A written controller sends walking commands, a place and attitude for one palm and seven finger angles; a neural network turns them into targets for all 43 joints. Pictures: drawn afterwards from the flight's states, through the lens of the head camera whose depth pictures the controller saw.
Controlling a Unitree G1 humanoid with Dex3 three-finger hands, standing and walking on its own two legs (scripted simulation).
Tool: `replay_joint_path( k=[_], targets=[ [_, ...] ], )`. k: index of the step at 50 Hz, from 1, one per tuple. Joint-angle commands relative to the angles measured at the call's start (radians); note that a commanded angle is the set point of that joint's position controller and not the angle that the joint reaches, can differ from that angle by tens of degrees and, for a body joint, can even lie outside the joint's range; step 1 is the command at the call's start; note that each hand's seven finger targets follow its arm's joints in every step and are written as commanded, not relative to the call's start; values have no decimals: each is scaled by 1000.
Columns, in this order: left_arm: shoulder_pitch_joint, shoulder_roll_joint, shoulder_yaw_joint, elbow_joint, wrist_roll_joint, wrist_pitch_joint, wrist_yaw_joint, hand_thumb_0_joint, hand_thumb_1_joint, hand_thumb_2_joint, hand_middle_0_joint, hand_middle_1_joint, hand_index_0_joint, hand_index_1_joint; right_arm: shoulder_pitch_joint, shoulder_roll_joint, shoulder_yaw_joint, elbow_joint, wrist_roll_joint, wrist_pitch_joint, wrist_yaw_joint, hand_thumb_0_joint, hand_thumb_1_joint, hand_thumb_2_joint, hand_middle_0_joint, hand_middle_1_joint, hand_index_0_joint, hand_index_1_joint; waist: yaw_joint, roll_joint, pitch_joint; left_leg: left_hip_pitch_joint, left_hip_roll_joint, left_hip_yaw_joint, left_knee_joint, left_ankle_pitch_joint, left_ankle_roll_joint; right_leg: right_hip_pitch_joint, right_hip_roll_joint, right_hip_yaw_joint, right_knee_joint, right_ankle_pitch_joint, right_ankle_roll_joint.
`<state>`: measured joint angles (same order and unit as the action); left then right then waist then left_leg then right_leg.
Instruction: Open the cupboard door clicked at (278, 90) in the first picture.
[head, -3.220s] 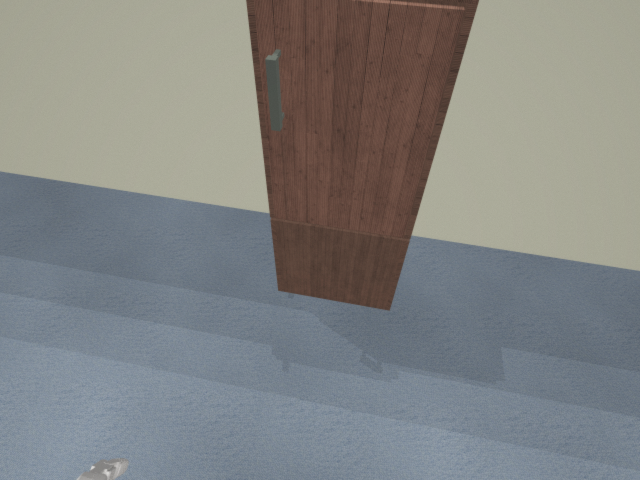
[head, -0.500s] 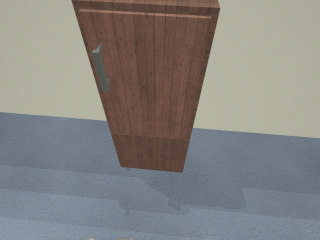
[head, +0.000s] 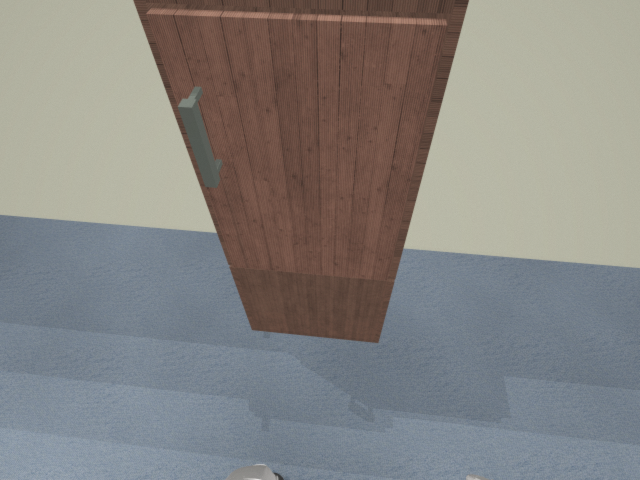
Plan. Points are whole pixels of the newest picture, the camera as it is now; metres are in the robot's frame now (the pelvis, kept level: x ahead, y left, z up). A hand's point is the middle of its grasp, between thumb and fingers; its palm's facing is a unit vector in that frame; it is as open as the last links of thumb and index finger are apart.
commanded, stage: come to a stop and stand still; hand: left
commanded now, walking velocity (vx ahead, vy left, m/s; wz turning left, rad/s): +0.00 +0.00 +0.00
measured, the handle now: (204, 139) +0.57 +0.24 +0.08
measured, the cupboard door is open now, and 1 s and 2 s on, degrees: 0 0 0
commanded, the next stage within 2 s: look again from close up in 0.56 s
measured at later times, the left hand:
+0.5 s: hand out of the picture -0.02 +0.15 -0.16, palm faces +0.08 -0.98 -0.19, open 7.3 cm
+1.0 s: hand out of the picture -0.03 +0.16 -0.17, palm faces +0.08 -0.98 -0.18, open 7.3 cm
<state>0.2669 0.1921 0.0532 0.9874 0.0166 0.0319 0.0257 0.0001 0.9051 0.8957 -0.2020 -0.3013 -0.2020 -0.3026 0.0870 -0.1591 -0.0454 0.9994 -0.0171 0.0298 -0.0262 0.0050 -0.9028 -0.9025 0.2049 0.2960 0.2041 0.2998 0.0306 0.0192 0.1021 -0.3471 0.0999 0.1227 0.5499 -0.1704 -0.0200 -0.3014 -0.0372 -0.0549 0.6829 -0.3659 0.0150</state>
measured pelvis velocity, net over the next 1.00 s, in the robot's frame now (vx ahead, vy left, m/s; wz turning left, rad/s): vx -0.03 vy -0.01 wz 0.03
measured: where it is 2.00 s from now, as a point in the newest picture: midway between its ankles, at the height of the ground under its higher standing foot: outside the picture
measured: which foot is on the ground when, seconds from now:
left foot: down 0.00-0.02, up 0.04-0.26, down 0.28-1.00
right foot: up 0.00-0.00, down 0.02-1.00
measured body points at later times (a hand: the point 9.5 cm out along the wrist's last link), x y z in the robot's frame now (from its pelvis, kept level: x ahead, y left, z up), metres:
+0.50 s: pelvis -0.03 -0.03 +0.02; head -0.02 -0.02 +0.46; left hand -0.02 +0.20 -0.15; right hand -0.04 -0.24 -0.15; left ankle -0.04 +0.10 -0.73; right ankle +0.01 -0.12 -0.73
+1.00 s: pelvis -0.03 -0.01 +0.01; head -0.04 -0.01 +0.46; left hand -0.04 +0.21 -0.15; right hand -0.02 -0.22 -0.15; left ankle -0.04 +0.10 -0.73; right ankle +0.01 -0.12 -0.73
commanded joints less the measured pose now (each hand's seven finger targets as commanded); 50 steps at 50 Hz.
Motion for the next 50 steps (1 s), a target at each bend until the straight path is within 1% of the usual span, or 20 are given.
replay_joint_path(
  k=[1, 2, 3, 5, 8, 10, 12, 14, 15, 16, 17, 22, 27, 32, 33, 34, 35, 36, 40, 50],
  targets=[
    [85, 184, 24, -37, 21, -21, 7, 0, 900, 900, -200, -300, -200, -300, 31, -56, -33, -82, 10, 13, 13, 0, -900, -900, 200, 300, 200, 300, -6, -297, -68, -74, -67, -50, 238, -349, 2, -44, -323, 345, -456, 137, -148],
    [53, 178, 24, -53, 21, -20, 7, 0, 900, 900, -200, -300, -200, -300, 9, -70, -37, -79, 4, 26, 13, 0, -900, -900, 200, 300, 200, 300, 6, -261, -71, -36, -63, -114, 361, -370, 13, -135, -316, 356, -477, 26, -190],
    [9, 162, 24, -54, 22, -21, 10, 0, 900, 900, -200, -300, -200, -300, 17, -68, -38, -68, 2, 30, 14, 0, -900, -900, 200, 300, 200, 300, -13, -274, -24, -59, -63, -143, 437, -328, 23, -168, -280, 347, -478, -5, -189],
    [-48, 126, 15, -57, 23, -24, 13, 0, 900, 900, -200, -300, -200, -300, 99, -68, -36, -26, 1, 17, 16, 0, -900, -900, 200, 300, 200, 300, -51, -208, -28, -46, -56, -119, 458, -263, 20, -122, -219, 228, -419, 124, -174],
    [11, 125, 19, -40, 18, -29, 12, 0, 900, 900, -200, -300, -200, -300, 114, -51, -23, -8, 4, 0, 10, 0, -900, -900, 200, 300, 200, 300, -16, -166, -72, -31, -65, -90, 290, -288, 10, 24, -208, 200, -372, 267, -187],
    [32, 130, 17, -18, 12, -30, 13, 0, 900, 900, -200, -300, -200, -300, 142, -37, -11, 8, 6, -7, 5, 0, -900, -900, 200, 300, 200, 300, -14, -129, -86, 26, -61, -80, 121, -244, 8, 59, -204, 203, -361, 248, -184],
    [21, 109, 11, 0, -1, -32, 13, 0, 900, 900, -200, -300, -200, -300, 218, -30, 2, 47, 7, -22, -3, 0, -900, -900, 200, 300, 200, 300, -40, -115, -112, 174, -54, -99, -134, -89, 17, 31, -170, 183, -318, 219, -134],
    [38, 54, -2, 8, -10, -30, 4, 0, 900, 900, -200, -300, -200, -300, 208, -87, 6, 53, 0, -42, -9, 0, -900, -900, 200, 300, 200, 300, -6, 68, -87, 157, 81, -265, -229, 58, 70, 25, -57, 94, -275, 161, -49],
    [42, 41, -6, 15, -9, -35, 2, 0, 900, 900, -200, -300, -200, -300, 189, -108, 10, 48, -4, -47, -12, 0, -900, -900, 200, 300, 200, 300, 9, 60, -89, 85, 99, -269, -229, 45, 80, 92, -45, 71, -286, 192, -31],
    [19, 50, -8, 37, -6, -30, 3, 0, 900, 900, -200, -300, -200, -300, 174, -95, 12, 67, -1, -53, -12, 0, -900, -900, 200, 300, 200, 300, 4, 144, -89, 59, 81, -256, -268, 33, 72, 140, -45, 42, -261, 213, -23],
    [17, 57, -9, 45, -6, -28, 2, 0, 900, 900, -200, -300, -200, -300, 173, -90, 15, 69, 1, -52, -13, 0, -900, -900, 200, 300, 200, 300, 8, 156, -83, 42, 70, -242, -288, -9, 66, 167, -42, 38, -263, 209, -19],
    [41, 56, -17, 95, -5, -32, -1, 0, 900, 900, -200, -300, -200, -300, 228, -65, 19, 102, -1, -41, -11, 0, -900, -900, 200, 300, 200, 300, -3, 19, -26, 32, 10, -184, -286, -178, 42, 155, -63, 89, -356, 135, -33],
    [54, 48, -18, 107, -5, -37, 1, 0, 900, 900, -200, -300, -200, -300, 291, -47, 24, 121, -1, -35, -11, 0, -900, -900, 200, 300, 200, 300, -23, -52, -10, 75, -14, -147, -248, -157, 39, 88, -74, 119, -410, 32, -35],
    [78, 36, -18, 115, -6, -42, 4, 0, 900, 900, -200, -300, -200, -300, 315, -34, 28, 129, -1, -38, -12, 0, -900, -900, 200, 300, 200, 300, -29, -49, -26, 100, -16, -133, -230, -124, 39, 70, -74, 125, -412, 37, -41],
    [162, 53, -37, 139, 6, -66, 47, 0, 900, 900, -200, -300, -200, -300, 193, -85, 25, 65, 5, -55, 6, 0, -900, -900, 200, 300, 200, 300, 15, 12, 14, 50, -2, -81, -52, -104, 6, 75, -120, 141, -353, 296, -26],
    [155, 91, -42, 148, -1, -84, 37, 0, 900, 900, -200, -300, -200, -300, 189, -49, 34, 31, 15, -52, 12, 0, -900, -900, 200, 300, 200, 300, -23, -27, -22, 92, -18, -94, -41, -98, 4, 46, -166, 151, -370, 327, -58],
    [136, 78, -37, 117, -1, -88, 35, 0, 900, 900, -200, -300, -200, -300, 309, -15, 36, 35, 5, -51, 8, 0, -900, -900, 200, 300, 200, 300, -62, -68, -178, 140, -47, -110, -31, -148, 16, 111, -180, 189, -346, 231, -84],
    [99, 78, -34, 101, 1, -84, 30, 0, 900, 900, -200, -300, -200, -300, 329, -21, 35, 46, 3, -53, 5, 0, -900, -900, 200, 300, 200, 300, -66, -72, -201, 149, -54, -109, -47, -102, 25, 114, -163, 163, -333, 206, -96],
    [81, 40, -39, 89, -2, -68, 17, 0, 900, 900, -200, -300, -200, -300, 315, -30, 40, 40, 1, -57, 2, 0, -900, -900, 200, 300, 200, 300, -48, 11, -23, 68, -13, -158, -135, -20, 45, 27, -84, 89, -299, 102, -66],
    [99, 34, -39, 80, -5, -61, 12, 0, 900, 900, -200, -300, -200, -300, 306, -64, 41, 41, 2, -68, -3, 0, -900, -900, 200, 300, 200, 300, -27, 3, -3, 11, -8, -184, -214, -71, 53, 116, -75, 72, -284, 176, -52]
  ],
)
